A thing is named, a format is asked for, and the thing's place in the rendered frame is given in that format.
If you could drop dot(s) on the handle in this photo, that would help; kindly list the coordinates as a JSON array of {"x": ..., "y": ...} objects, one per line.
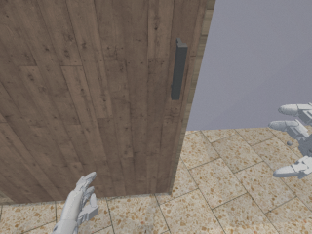
[{"x": 180, "y": 59}]

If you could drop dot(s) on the robot left hand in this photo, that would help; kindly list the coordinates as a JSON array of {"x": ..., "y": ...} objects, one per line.
[{"x": 73, "y": 208}]

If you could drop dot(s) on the robot right hand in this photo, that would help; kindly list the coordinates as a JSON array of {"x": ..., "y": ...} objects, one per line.
[{"x": 303, "y": 166}]

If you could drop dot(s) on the left robot forearm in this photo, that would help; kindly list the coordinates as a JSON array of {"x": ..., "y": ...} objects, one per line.
[{"x": 66, "y": 226}]

